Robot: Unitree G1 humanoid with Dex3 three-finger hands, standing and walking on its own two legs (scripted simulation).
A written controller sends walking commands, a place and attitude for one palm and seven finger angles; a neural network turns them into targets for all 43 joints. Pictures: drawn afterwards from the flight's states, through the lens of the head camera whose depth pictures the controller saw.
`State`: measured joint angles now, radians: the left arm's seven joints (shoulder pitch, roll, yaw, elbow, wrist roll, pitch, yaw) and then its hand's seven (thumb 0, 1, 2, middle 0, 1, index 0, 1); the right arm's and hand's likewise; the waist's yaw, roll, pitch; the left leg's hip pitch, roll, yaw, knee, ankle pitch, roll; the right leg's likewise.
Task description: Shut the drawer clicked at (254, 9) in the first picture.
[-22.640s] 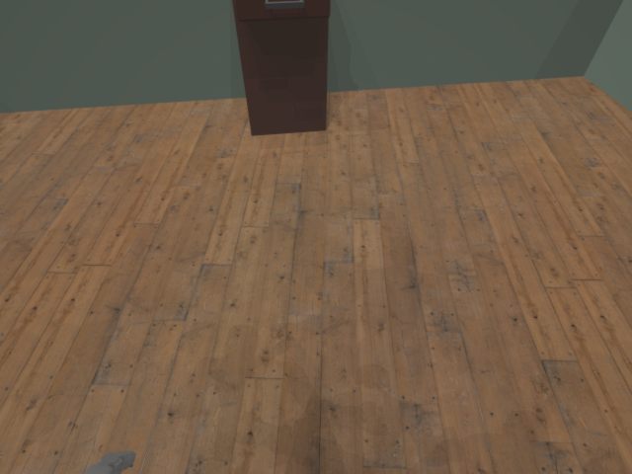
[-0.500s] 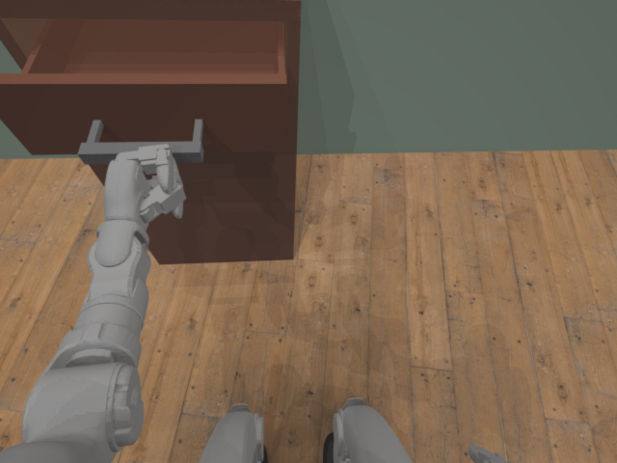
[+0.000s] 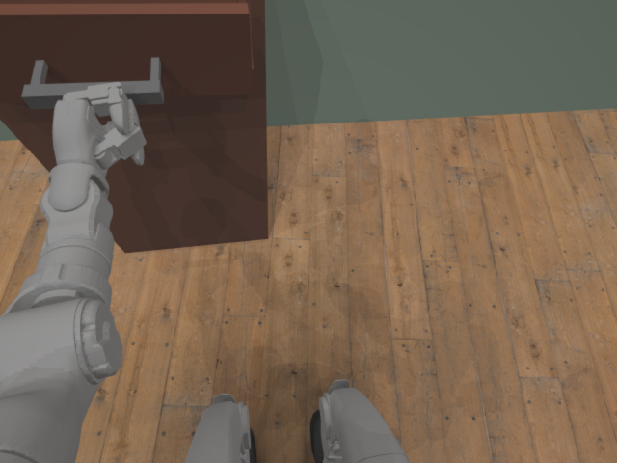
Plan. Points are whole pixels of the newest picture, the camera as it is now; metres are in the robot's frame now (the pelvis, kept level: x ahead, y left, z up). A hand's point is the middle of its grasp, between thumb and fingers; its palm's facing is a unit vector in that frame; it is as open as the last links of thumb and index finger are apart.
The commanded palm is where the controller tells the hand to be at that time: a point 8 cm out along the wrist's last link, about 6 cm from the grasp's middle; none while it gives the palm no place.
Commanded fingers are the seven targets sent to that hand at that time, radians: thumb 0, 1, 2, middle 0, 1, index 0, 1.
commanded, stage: push the drawer shut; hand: left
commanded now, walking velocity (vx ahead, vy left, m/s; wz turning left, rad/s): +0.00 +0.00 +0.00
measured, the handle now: (98, 81) +0.59 +0.22 +0.07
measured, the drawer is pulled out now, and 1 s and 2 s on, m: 0.06 0.00 0.00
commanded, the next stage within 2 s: pull the fist back off the drawer in 0.94 s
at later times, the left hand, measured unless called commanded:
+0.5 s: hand (141, 99) +0.57 +0.17 +0.07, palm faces +0.06 -1.00 -0.01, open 3.2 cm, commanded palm +0.56 +0.21 +0.07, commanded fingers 0.00 0.90 0.90 -1.40 -1.60 -1.40 -1.60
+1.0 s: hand (135, 90) +0.58 +0.17 +0.07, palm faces +0.06 -1.00 -0.03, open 3.3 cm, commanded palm +0.61 +0.20 +0.07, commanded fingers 0.00 0.90 0.90 -1.40 -1.60 -1.40 -1.60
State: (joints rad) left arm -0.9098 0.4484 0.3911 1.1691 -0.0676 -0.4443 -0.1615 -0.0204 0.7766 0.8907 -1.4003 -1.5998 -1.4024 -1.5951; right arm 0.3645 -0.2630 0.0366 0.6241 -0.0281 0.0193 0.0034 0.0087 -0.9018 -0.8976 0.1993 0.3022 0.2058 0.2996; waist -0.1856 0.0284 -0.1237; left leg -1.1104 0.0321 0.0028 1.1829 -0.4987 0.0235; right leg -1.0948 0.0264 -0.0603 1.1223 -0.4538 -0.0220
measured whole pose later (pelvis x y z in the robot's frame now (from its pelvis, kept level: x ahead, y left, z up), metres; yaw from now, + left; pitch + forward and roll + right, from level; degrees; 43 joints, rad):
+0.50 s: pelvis +0.01 +0.00 +0.00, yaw +0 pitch +27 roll -4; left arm -1.07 0.52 0.41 1.27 -0.01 -0.41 -0.11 0.03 0.82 0.92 -1.40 -1.60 -1.40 -1.60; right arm 0.39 -0.26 0.05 0.63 -0.06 0.06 0.03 0.01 -0.90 -0.90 0.20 0.30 0.21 0.30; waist -0.23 0.05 -0.12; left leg -1.16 0.04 -0.01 1.20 -0.51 0.03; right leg -1.13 0.03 -0.07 1.11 -0.46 -0.02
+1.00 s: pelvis -0.02 +0.00 -0.02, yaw +0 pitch +30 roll -5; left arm -1.25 0.66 0.38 1.39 0.03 -0.36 -0.12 0.06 0.70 0.97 -1.40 -1.60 -1.40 -1.60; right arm 0.40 -0.27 0.09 0.64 -0.06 0.02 0.01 0.00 -0.90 -0.90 0.20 0.30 0.21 0.30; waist -0.29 0.05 -0.11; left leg -1.29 0.04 -0.05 1.25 -0.48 0.02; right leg -1.24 0.03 -0.11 1.15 -0.43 -0.03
